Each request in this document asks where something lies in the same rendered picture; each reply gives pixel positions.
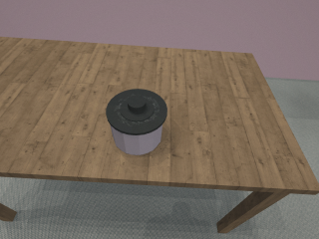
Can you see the table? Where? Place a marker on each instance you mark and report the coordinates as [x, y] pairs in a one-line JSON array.
[[223, 129]]

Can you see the pot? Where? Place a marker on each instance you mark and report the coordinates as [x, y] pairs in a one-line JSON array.
[[137, 144]]

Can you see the knob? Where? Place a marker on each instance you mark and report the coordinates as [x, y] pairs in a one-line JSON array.
[[136, 103]]

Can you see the lid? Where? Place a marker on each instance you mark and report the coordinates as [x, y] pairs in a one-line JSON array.
[[125, 121]]

